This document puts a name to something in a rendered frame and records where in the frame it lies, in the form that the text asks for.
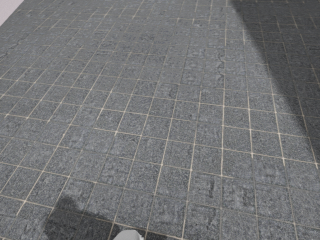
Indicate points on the robot left thigh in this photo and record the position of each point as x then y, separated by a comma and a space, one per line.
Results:
129, 235

